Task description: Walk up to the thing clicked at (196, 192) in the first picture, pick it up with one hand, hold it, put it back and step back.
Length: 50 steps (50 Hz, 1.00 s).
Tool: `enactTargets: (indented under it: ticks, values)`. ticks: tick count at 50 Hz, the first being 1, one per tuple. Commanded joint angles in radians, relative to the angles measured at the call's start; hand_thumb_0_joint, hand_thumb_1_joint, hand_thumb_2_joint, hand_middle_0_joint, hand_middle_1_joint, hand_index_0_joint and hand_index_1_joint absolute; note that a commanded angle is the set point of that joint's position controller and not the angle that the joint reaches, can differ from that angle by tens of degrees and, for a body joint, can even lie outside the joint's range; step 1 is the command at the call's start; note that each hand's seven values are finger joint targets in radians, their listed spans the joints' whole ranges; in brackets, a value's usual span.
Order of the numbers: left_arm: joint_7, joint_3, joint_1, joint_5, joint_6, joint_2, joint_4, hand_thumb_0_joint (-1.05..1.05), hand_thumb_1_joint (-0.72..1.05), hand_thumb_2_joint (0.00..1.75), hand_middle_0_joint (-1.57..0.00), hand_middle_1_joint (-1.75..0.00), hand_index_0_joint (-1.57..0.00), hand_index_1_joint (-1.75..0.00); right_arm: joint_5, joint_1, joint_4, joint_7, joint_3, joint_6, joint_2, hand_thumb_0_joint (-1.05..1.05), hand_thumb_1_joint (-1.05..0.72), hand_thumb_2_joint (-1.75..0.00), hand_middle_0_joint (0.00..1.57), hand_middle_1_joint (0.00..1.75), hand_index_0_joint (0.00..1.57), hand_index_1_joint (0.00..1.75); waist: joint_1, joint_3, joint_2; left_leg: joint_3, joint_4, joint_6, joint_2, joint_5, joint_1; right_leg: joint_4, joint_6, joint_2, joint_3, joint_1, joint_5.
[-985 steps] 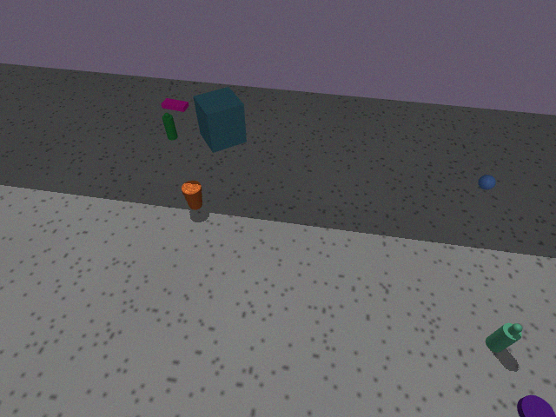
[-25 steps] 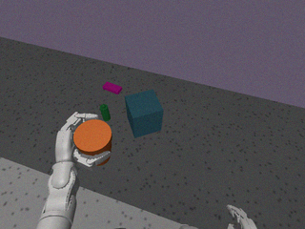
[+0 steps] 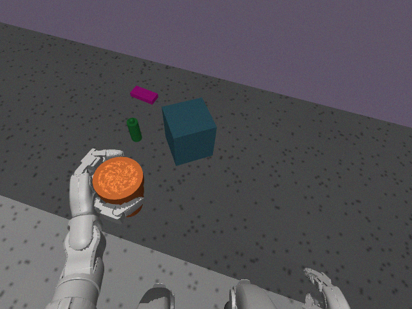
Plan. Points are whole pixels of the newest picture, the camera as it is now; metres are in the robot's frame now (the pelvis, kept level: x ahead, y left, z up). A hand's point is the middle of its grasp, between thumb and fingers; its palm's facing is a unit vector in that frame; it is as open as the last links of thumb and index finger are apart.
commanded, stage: crouch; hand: left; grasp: from the side
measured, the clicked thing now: (124, 191) +0.35 +0.17 -0.03
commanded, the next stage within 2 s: lower in 1.60 s
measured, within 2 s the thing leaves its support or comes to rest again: neither
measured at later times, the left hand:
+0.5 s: hand (130, 212) +0.38 +0.20 -0.25, palm faces +0.22 -0.97 -0.03, open 11.5 cm
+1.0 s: hand (136, 222) +0.40 +0.22 -0.42, palm faces +0.23 -0.97 -0.03, open 11.4 cm
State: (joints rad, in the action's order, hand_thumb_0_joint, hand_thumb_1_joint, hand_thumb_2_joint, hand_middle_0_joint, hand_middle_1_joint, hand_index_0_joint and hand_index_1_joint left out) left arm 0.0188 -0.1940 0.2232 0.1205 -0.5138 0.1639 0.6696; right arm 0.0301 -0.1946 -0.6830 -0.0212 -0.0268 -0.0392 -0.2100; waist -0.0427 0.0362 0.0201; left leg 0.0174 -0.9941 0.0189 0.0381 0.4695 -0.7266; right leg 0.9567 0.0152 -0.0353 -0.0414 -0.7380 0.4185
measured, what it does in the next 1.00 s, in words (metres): lowers itself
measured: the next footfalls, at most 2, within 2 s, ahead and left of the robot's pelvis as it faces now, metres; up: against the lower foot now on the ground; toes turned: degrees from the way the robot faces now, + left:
none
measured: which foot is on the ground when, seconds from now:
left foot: down 0.00-1.00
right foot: down 0.00-1.00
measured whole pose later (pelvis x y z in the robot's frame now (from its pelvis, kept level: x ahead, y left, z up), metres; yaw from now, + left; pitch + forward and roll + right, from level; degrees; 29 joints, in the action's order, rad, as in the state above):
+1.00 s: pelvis -0.08 +0.01 -0.36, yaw -4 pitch +30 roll -6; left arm -0.05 -0.52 0.75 0.03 -0.80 0.50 1.23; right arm 0.15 -0.10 -0.74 -0.11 0.09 0.01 -0.27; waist -0.21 0.04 0.04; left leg 0.13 -2.35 0.02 0.00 0.71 -2.17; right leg 2.24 0.03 -0.05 -0.05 -2.15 0.62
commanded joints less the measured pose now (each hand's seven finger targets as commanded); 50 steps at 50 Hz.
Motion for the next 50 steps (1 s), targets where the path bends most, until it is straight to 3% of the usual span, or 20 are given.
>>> enactTargets:
  ticks: [1,4,5,6,7,9,13,16,18,21,23,25,27,32,34,38,43,45,47,50]
  values:
    - [-0.018,-0.064,0.429,0.005,-0.209,0.17,-0.173,0.0,0.0,1.19,-1.2,-1.34,-1.21,-1.35,0.017,-0.035,0.076,-0.003,-0.053,-0.038,-0.156,0.0,-0.9,-0.91,0.2,0.3,0.2,0.3,-0.033,0.415,-0.083,0.014,-0.047,-0.016,-0.029,-0.227,0.003,0.069,-0.039,0.032,0.003,-0.052,-0.214]
    - [-0.028,-0.077,0.45,0.012,-0.268,0.173,-0.073,0.0,-0.05,1.14,-1.18,-1.3,-1.19,-1.31,0.021,-0.032,0.074,-0.01,-0.048,-0.044,-0.164,0.0,-0.91,-0.91,0.2,0.3,0.2,0.3,-0.037,0.476,-0.069,0.022,-0.165,-0.022,-0.035,-0.15,-0.153,0.178,-0.04,0.033,0.006,-0.17,-0.153]
    - [-0.028,-0.106,0.465,0.015,-0.289,0.207,-0.062,0.0,-0.06,1.15,-1.18,-1.3,-1.18,-1.31,0.021,-0.026,0.078,-0.014,-0.044,-0.044,-0.165,0.0,-0.9,-0.91,0.2,0.3,0.2,0.3,-0.022,0.508,-0.089,0.018,-0.202,-0.022,-0.038,-0.117,-0.205,0.213,-0.041,0.032,0.013,-0.199,-0.122]
    - [-0.032,-0.123,0.468,0.014,-0.302,0.234,-0.035,0.0,-0.05,1.15,-1.18,-1.3,-1.19,-1.31,0.025,-0.022,0.075,-0.014,-0.042,-0.041,-0.166,0.0,-0.9,-0.91,0.2,0.3,0.2,0.3,-0.014,0.546,-0.107,0.015,-0.245,-0.024,-0.039,-0.116,-0.244,0.24,-0.039,0.028,0.027,-0.218,-0.116]
    - [-0.036,-0.1,0.49,0.016,-0.313,0.21,-0.024,0.0,-0.04,1.16,-1.19,-1.31,-1.19,-1.32,0.026,-0.031,0.079,-0.018,-0.043,-0.039,-0.177,0.0,-0.9,-0.91,0.2,0.3,0.2,0.3,-0.027,0.585,-0.114,0.024,-0.267,-0.021,-0.039,-0.122,-0.261,0.279,-0.043,0.03,0.017,-0.259,-0.113]
    - [-0.035,-0.132,0.515,0.014,-0.328,0.248,-0.001,0.0,-0.04,1.18,-1.2,-1.33,-1.2,-1.34,0.029,-0.029,0.079,-0.023,-0.042,-0.034,-0.187,0.0,-0.9,-0.91,0.2,0.3,0.2,0.3,-0.017,0.619,-0.124,0.022,-0.32,-0.02,-0.04,-0.11,-0.33,0.331,-0.045,0.03,0.026,-0.306,-0.093]
    - [-0.043,-0.149,0.538,0.014,-0.344,0.253,0.039,0.0,0.01,1.23,-1.23,-1.36,-1.23,-1.38,0.035,-0.033,0.067,-0.035,-0.046,-0.025,-0.211,0.0,-0.91,-0.91,0.2,0.3,0.2,0.3,-0.026,0.695,-0.161,0.037,-0.414,-0.015,-0.039,-0.151,-0.377,0.459,-0.056,0.035,0.001,-0.453,-0.105]
    - [-0.052,-0.172,0.58,0.013,-0.355,0.282,0.04,0.0,0.06,1.25,-1.25,-1.37,-1.25,-1.39,0.04,-0.044,0.051,-0.039,-0.044,-0.019,-0.214,0.0,-0.92,-0.92,0.2,0.3,0.2,0.3,-0.048,0.752,-0.109,0.03,-0.522,-0.029,-0.045,-0.162,-0.514,0.532,-0.047,0.032,0.019,-0.45,-0.157]
    - [-0.054,-0.201,0.585,0.012,-0.361,0.311,0.064,0.0,0.08,1.27,-1.26,-1.39,-1.26,-1.41,0.044,-0.044,0.047,-0.042,-0.044,-0.017,-0.217,0.0,-0.92,-0.92,0.2,0.3,0.2,0.3,-0.042,0.772,-0.105,0.026,-0.57,-0.032,-0.046,-0.151,-0.566,0.571,-0.045,0.031,0.025,-0.481,-0.146]
    - [-0.057,-0.216,0.654,-0.004,-0.374,0.332,0.096,0.0,0.07,1.3,-1.26,-1.41,-1.26,-1.43,0.053,-0.046,0.031,-0.046,-0.042,-0.01,-0.22,0.0,-0.92,-0.92,0.2,0.3,0.2,0.3,-0.067,0.765,-0.13,0.029,-0.634,-0.029,-0.046,-0.088,-0.648,0.638,-0.048,0.03,0.02,-0.588,-0.082]
    - [-0.053,-0.251,0.699,-0.011,-0.382,0.384,0.119,0.0,0.08,1.3,-1.27,-1.42,-1.27,-1.44,0.057,-0.053,0.023,-0.047,-0.041,-0.008,-0.23,0.0,-0.92,-0.92,0.2,0.3,0.2,0.3,-0.069,0.775,-0.143,0.032,-0.669,-0.026,-0.045,-0.062,-0.669,0.682,-0.051,0.031,0.009,-0.647,-0.046]
    - [-0.061,-0.266,0.687,-0.015,-0.387,0.385,0.172,0.0,0.08,1.31,-1.26,-1.42,-1.27,-1.44,0.063,-0.046,0.018,-0.052,-0.03,-0.005,-0.233,0.0,-0.92,-0.92,0.2,0.3,0.2,0.3,-0.068,0.782,-0.156,0.03,-0.718,-0.025,-0.045,-0.078,-0.695,0.739,-0.053,0.03,-0.002,-0.706,-0.05]
    - [-0.067,-0.246,0.728,-0.029,-0.397,0.378,0.192,0.0,0.04,1.31,-1.27,-1.42,-1.27,-1.44,0.073,-0.05,0.01,-0.057,-0.024,-0.002,-0.233,0.0,-0.93,-0.92,0.2,0.3,0.2,0.3,-0.088,0.806,-0.182,0.026,-0.758,-0.022,-0.045,-0.071,-0.724,0.786,-0.055,0.031,-0.01,-0.752,-0.04]
    - [-0.076,-0.296,0.806,-0.047,-0.409,0.465,0.249,0.0,0.01,1.29,-1.25,-1.4,-1.24,-1.43,0.087,-0.049,-0.004,-0.063,-0.013,0.006,-0.256,0.0,-0.94,-0.92,0.2,0.3,0.2,0.3,-0.1,0.795,-0.213,0.014,-0.848,-0.022,-0.047,0.013,-0.821,0.876,-0.052,0.029,-0.021,-0.847,0.024]
    - [-0.072,-0.296,0.851,-0.052,-0.411,0.481,0.243,0.0,-0.03,1.26,-1.23,-1.38,-1.23,-1.4,0.087,-0.037,0.002,-0.065,-0.008,0.007,-0.259,0.0,-0.94,-0.92,0.2,0.3,0.2,0.3,-0.11,0.783,-0.221,0.011,-0.864,-0.021,-0.049,0.088,-0.87,0.901,-0.051,0.03,-0.027,-0.871,0.08]
    - [-0.073,-0.311,0.905,-0.058,-0.41,0.522,0.245,0.0,-0.02,1.25,-1.22,-1.36,-1.22,-1.39,0.095,-0.03,-0.001,-0.066,0.004,0.01,-0.276,0.0,-0.94,-0.92,0.2,0.3,0.2,0.3,-0.122,0.785,-0.263,0.012,-0.922,-0.019,-0.047,0.108,-0.898,0.97,-0.049,0.027,-0.039,-0.942,0.092]
    - [-0.068,-0.343,0.911,-0.066,-0.401,0.567,0.285,0.0,0.01,1.22,-1.2,-1.33,-1.2,-1.35,0.107,-0.032,-0.01,-0.066,0.027,0.018,-0.294,0.0,-0.94,-0.92,0.2,0.3,0.2,0.3,-0.138,0.754,-0.238,0.015,-0.997,-0.025,-0.05,0.133,-0.989,1.024,-0.039,0.026,-0.054,-0.966,0.104]
    - [-0.068,-0.33,0.903,-0.068,-0.394,0.548,0.301,0.0,0.0,1.2,-1.2,-1.32,-1.19,-1.34,0.112,-0.037,-0.005,-0.069,0.035,0.023,-0.301,0.0,-0.94,-0.92,0.2,0.3,0.2,0.3,-0.149,0.753,-0.246,0.023,-1.016,-0.023,-0.049,0.128,-0.998,1.047,-0.04,0.026,-0.063,-0.981,0.096]
    - [-0.065,-0.375,0.901,-0.072,-0.395,0.623,0.299,0.0,0.01,1.2,-1.17,-1.3,-1.16,-1.32,0.117,-0.044,-0.013,-0.066,0.047,0.032,-0.311,0.0,-0.93,-0.92,0.2,0.3,0.2,0.3,-0.14,0.747,-0.251,0.019,-1.045,-0.024,-0.05,0.107,-1.031,1.066,-0.038,0.028,-0.061,-0.966,0.077]
    - [-0.069,-0.351,0.895,-0.076,-0.389,0.592,0.328,0.0,0.04,1.19,-1.17,-1.29,-1.17,-1.31,0.124,-0.031,-0.01,-0.072,0.061,0.035,-0.32,0.0,-0.93,-0.92,0.2,0.3,0.2,0.3,-0.161,0.684,-0.262,0.033,-1.064,-0.022,-0.048,0.125,-1.061,1.095,-0.041,0.031,-0.076,-1.029,0.089]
